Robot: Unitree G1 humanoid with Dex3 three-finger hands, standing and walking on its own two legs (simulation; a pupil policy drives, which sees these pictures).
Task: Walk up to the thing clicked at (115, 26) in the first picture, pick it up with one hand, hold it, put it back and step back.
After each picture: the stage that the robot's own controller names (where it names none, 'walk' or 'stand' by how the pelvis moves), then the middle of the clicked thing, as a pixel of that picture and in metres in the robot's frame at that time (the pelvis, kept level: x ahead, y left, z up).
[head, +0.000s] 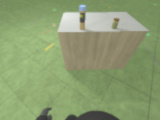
stand; (115, 23) +1.10 -0.24 +0.07
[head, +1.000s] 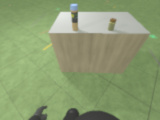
rise first; (111, 24) +0.99 -0.14 +0.10
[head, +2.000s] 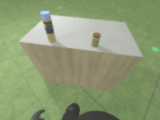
rise first; (95, 40) +0.67 +0.06 +0.09
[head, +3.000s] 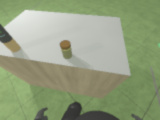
stand; (66, 50) +0.43 +0.22 +0.10
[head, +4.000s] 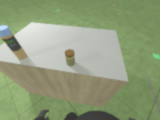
stand; (70, 58) +0.43 +0.19 +0.08
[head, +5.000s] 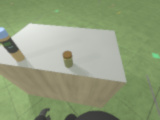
stand; (68, 59) +0.42 +0.19 +0.07
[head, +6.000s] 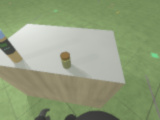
stand; (66, 60) +0.41 +0.20 +0.07
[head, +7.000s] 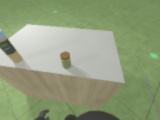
stand; (66, 60) +0.41 +0.21 +0.07
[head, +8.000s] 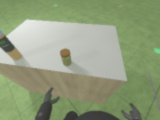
rise first; (66, 57) +0.41 +0.21 +0.08
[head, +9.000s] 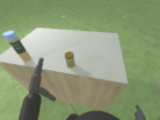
rise first; (70, 60) +0.42 +0.21 +0.08
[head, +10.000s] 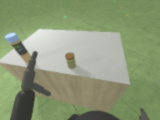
go down; (70, 60) +0.42 +0.21 +0.08
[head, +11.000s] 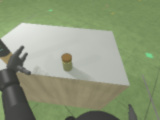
go down; (67, 62) +0.39 +0.18 +0.09
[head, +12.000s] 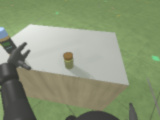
approach; (68, 60) +0.41 +0.19 +0.09
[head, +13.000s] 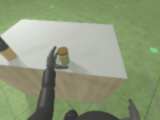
close; (64, 56) +0.42 +0.20 +0.11
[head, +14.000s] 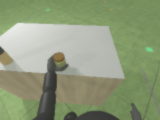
lift; (60, 62) +0.37 +0.21 +0.11
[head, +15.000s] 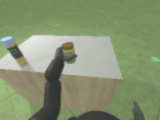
lift; (69, 53) +0.36 +0.15 +0.24
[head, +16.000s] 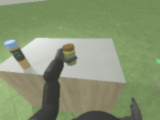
hold; (69, 54) +0.35 +0.15 +0.24
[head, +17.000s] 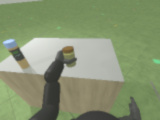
hold; (69, 56) +0.35 +0.15 +0.22
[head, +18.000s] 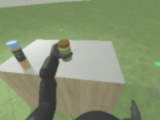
crouch; (65, 50) +0.35 +0.18 +0.27
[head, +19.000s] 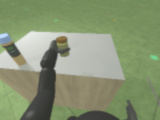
lower; (63, 46) +0.42 +0.20 +0.23
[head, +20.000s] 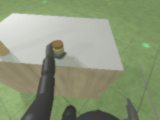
lower; (58, 50) +0.45 +0.22 +0.12
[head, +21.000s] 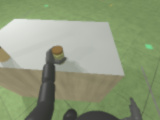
lower; (59, 55) +0.42 +0.22 +0.12
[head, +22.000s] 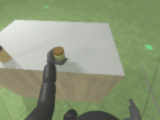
lower; (60, 56) +0.41 +0.21 +0.12
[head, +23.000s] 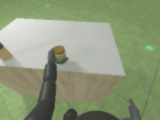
lower; (60, 55) +0.42 +0.22 +0.12
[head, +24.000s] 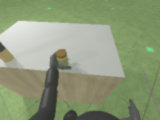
open; (62, 59) +0.40 +0.20 +0.11
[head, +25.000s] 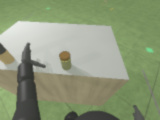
sink last; (65, 61) +0.38 +0.18 +0.11
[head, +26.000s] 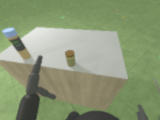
stand; (70, 58) +0.43 +0.20 +0.10
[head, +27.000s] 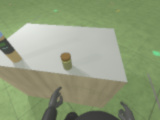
stand; (66, 61) +0.39 +0.20 +0.09
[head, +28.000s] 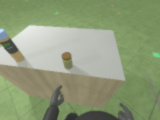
stand; (67, 61) +0.40 +0.20 +0.08
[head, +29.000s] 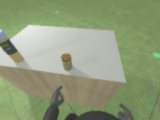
stand; (67, 62) +0.39 +0.20 +0.08
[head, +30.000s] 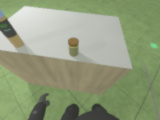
walk; (73, 47) +0.47 +0.15 +0.10
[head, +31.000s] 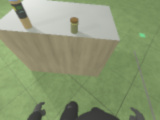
walk; (74, 25) +0.71 +0.21 +0.10
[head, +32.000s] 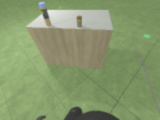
stand; (79, 21) +1.02 +0.25 +0.09
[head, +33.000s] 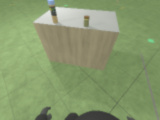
stand; (86, 21) +1.05 +0.15 +0.08
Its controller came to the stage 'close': yes
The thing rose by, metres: 0.23
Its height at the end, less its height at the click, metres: +0.00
